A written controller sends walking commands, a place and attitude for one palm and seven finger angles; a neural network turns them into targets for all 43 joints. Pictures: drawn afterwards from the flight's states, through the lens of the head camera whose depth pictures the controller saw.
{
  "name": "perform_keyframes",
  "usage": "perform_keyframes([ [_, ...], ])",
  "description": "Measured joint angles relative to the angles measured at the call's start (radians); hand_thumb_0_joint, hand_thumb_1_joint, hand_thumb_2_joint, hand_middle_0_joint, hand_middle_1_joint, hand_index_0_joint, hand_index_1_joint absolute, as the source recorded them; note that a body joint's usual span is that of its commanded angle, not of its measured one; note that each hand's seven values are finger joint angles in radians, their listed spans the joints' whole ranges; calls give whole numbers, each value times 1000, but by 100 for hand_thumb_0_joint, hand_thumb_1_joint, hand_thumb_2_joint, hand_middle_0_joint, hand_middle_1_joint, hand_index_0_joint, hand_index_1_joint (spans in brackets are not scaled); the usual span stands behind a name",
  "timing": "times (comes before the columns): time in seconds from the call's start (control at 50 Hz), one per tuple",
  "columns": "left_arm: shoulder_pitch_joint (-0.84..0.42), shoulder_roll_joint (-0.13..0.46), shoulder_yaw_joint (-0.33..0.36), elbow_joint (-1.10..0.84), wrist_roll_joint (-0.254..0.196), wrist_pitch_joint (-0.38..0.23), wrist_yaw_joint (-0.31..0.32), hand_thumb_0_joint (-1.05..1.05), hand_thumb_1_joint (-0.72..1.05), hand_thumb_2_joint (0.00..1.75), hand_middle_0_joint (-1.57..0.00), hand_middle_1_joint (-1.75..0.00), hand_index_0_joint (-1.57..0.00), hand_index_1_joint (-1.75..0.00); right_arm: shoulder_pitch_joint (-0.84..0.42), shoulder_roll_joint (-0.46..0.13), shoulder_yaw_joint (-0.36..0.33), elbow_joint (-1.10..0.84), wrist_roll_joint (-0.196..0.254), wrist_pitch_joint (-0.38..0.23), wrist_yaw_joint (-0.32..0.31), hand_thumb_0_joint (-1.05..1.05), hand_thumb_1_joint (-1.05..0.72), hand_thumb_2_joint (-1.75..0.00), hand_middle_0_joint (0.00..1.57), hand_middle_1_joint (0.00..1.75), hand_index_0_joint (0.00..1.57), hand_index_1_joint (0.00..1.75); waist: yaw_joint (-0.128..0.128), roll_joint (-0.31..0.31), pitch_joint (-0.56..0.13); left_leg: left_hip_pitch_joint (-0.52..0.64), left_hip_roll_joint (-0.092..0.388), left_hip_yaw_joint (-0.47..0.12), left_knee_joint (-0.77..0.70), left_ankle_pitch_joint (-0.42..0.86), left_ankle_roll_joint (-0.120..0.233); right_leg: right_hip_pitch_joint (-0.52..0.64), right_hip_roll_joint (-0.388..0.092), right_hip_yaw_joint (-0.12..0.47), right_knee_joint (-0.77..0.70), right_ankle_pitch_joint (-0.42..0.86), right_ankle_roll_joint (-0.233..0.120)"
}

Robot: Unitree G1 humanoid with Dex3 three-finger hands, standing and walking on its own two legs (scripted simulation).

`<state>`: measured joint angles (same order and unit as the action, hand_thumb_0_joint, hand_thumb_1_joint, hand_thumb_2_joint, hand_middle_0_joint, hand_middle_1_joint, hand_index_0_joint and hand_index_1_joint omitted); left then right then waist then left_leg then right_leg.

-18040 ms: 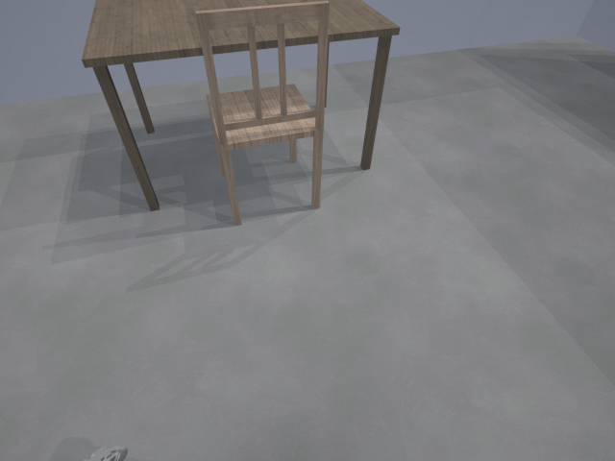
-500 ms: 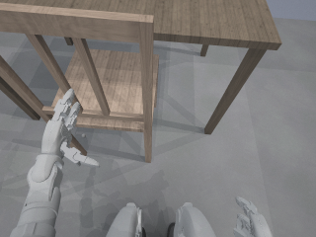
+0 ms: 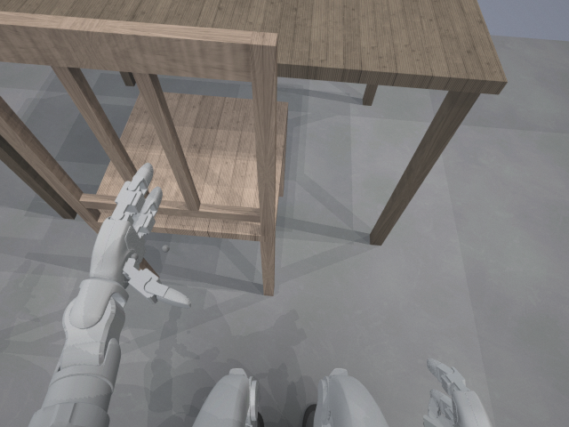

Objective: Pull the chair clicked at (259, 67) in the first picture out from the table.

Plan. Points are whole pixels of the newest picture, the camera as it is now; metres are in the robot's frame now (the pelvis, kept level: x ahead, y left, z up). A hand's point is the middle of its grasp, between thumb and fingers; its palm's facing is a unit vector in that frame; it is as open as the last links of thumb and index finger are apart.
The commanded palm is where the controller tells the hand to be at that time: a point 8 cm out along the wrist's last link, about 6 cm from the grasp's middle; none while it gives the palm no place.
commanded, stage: aim the fingers beside a spindle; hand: left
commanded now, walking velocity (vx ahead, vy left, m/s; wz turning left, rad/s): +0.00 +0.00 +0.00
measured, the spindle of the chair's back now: (114, 149) +0.52 +0.29 +0.02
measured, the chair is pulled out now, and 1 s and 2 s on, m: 0.00 0.00 0.00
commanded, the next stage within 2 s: push the fingers through the gap in 0.34 s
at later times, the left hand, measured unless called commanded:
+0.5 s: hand (163, 242) +0.35 +0.18 +0.03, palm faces -0.05 -1.00 -0.07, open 16.9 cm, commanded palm +0.34 +0.23 +0.02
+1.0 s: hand (164, 212) +0.40 +0.19 +0.02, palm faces -0.05 -1.00 -0.07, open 16.9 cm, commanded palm +0.39 +0.23 +0.02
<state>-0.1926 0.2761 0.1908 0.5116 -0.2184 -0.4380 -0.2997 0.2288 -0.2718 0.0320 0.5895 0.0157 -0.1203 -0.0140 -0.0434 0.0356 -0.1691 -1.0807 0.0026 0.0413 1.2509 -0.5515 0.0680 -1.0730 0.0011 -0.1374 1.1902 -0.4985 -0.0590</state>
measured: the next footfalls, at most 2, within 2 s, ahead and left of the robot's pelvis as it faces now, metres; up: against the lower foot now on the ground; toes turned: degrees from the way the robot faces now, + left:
none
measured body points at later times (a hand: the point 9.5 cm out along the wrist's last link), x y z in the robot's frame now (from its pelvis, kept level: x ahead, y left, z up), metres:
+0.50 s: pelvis +0.00 +0.00 +0.00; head +0.11 +0.01 +0.43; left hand +0.35 +0.23 +0.03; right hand +0.15 -0.25 -0.10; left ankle +0.02 +0.08 -0.63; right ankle +0.04 -0.09 -0.63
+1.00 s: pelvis +0.00 +0.00 +0.00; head +0.12 +0.01 +0.43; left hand +0.40 +0.24 +0.03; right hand +0.11 -0.26 -0.12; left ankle +0.02 +0.08 -0.63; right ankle +0.04 -0.09 -0.63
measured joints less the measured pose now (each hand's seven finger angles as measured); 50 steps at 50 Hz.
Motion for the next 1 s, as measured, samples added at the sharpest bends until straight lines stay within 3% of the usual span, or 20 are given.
perform_keyframes([
  [0.14, 8, 12, 47, -16, 18, -11, 36, -1, -50, 30, -7, -8, -6, -8, -3, 6, -7, -16, -9, 1, 5, 1, -91, -90, 21, 30, 20, 30, -12, -6, 14, -7, 5, 3, 13, -7, -3, -10, 4, 3, 13, -4, -2],
  [0.28, 17, 11, 5, -26, -3, -12, 13, -1, -50, 30, -6, -8, -6, -8, 7, -1, -5, -2, 0, 2, 7, 1, -91, -90, 21, 30, 20, 30, 4, 5, 2, 9, -2, -1, -7, -1, 0, 9, -1, 0, -7, -2, 2],
  [0.38, 8, -10, -7, 6, 12, 11, 21, -1, -50, 30, -6, -8, -6, -8, -1, 0, -4, -9, -3, 2, 5, 1, -91, -90, 21, 30, 20, 30, -3, 1, 2, -6, -3, 1, 4, -4, 1, -7, -2, 2, 6, -5, 1],
  [0.48, 17, -10, 14, -41, 28, -16, 50, -1, -50, 30, -7, -8, -6, -8, -8, 6, -10, -12, -12, -1, 4, 1, -91, -90, 21, 30, 20, 30, -6, -2, 13, -1, 1, 4, 8, -8, -2, -5, 1, 5, 11, -8, 1],
  [0.56, -25, 12, 27, -9, 23, -30, 54, -1, -50, 30, -7, -8, -6, -8, -6, 6, -5, 0, -10, 1, 4, 1, -91, -90, 21, 30, 20, 30, -1, 1, 5, -2, -1, 1, 7, -7, -2, -4, 0, 2, 10, -9, 0],
  [0.72, -110, 25, 23, 87, 17, 29, 8, -1, -50, 30, -6, -8, -6, -8, -2, -1, -1, 2, -1, 6, -2, 1, -91, -90, 21, 30, 20, 30, -11, 5, 10, -21, 0, -4, 11, -4, -3, -19, 1, -3, 10, -5, -2],
  [0.88, -181, 34, 71, 142, 37, -14, 41, -1, -50, 30, -7, -8, -6, -8, 14, 0, -2, 18, -14, 13, 2, 1, -91, -90, 21, 30, 20, 30, -29, -5, 9, -30, 7, 4, 15, -6, -3, -34, 7, 6, 16, -3, -4],
  [1.0, -206, 68, 87, 192, 34, -1, 26, -1, -50, 30, -6, -8, -6, -8, 34, -2, -4, 18, -9, 29, 11, 1, -91, -90, 21, 30, 20, 30, -36, 1, 11, -36, 9, 3, 16, -5, -4, -40, 9, 5, 14, 0, -4],
])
